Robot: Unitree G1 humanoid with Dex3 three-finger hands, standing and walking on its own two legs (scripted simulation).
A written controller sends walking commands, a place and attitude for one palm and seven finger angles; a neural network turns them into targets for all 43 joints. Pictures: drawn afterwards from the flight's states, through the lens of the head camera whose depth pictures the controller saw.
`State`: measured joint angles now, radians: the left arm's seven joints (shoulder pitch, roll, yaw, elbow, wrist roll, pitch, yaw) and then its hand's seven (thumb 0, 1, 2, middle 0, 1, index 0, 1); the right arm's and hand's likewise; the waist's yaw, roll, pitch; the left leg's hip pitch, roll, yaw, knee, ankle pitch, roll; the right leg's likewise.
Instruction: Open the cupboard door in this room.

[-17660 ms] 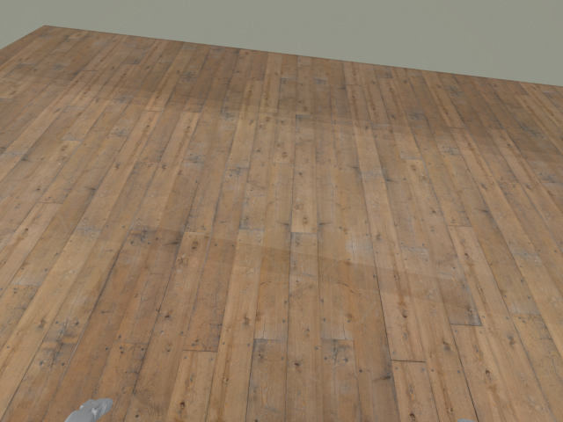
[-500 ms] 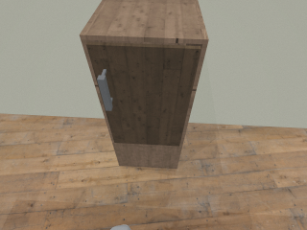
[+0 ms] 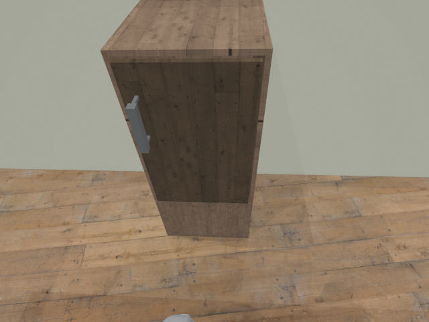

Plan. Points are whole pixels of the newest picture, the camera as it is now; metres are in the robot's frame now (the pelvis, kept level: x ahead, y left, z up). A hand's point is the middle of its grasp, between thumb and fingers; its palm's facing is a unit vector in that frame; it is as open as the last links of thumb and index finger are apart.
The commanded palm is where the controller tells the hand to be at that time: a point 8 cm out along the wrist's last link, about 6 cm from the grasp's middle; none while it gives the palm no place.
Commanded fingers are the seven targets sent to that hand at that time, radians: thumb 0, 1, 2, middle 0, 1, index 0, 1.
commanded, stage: come to a stop and stand still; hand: left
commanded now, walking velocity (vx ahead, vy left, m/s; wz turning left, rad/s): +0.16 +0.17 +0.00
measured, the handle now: (140, 125) +0.60 +0.25 +0.02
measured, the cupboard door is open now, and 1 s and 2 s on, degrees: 0 0 0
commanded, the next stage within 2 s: look again from close up in 0.28 s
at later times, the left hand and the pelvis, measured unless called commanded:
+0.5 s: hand out of the picture +0.02 +0.18 -0.16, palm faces +0.03 -0.99 -0.17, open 7.4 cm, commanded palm none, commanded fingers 0.00 0.90 0.90 -0.20 -0.30 -0.20 -0.30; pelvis +0.01 +0.01 +0.02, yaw +0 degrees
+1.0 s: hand out of the picture -0.03 +0.20 -0.16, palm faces +0.02 -0.99 -0.15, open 7.4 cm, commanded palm none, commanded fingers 0.00 0.90 0.90 -0.20 -0.30 -0.20 -0.30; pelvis +0.00 +0.04 +0.02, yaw -1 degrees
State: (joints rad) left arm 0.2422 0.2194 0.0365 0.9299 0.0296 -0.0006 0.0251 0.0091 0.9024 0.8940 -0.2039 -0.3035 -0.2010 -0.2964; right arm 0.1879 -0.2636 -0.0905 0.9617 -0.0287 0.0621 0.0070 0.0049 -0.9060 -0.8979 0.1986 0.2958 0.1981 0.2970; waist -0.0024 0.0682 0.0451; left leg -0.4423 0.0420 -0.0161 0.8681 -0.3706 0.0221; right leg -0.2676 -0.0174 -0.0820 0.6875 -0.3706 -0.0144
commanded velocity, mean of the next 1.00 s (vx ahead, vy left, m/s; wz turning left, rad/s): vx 0.02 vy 0.02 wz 0.00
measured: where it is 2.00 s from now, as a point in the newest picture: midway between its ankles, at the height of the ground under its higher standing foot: outside the picture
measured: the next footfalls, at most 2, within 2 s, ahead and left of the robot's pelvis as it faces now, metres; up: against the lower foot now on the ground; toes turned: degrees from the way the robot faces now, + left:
left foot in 0.14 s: +0.08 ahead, +0.14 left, +0.00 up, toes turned +3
right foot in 1.96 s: +0.12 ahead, -0.09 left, +0.00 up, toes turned -1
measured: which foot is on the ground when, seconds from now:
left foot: up 0.00-0.12, down 0.14-1.00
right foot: down 0.00-1.00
